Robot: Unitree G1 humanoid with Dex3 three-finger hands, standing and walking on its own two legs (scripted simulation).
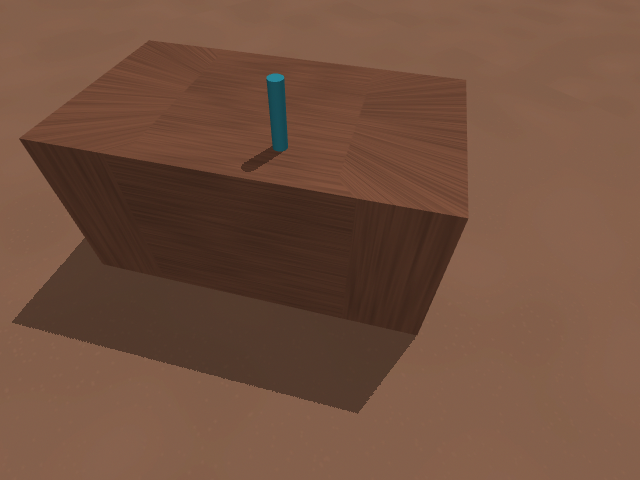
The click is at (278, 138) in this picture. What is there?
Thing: slim round
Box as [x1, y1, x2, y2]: [266, 74, 287, 151]
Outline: 270,74 266,78 272,144 275,150 280,151 286,149 287,147 284,82 282,75
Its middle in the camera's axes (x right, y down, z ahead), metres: -0.11 -0.31 +1.02
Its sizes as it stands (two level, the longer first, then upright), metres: 0.044 0.044 0.205
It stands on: a support 0.60 m high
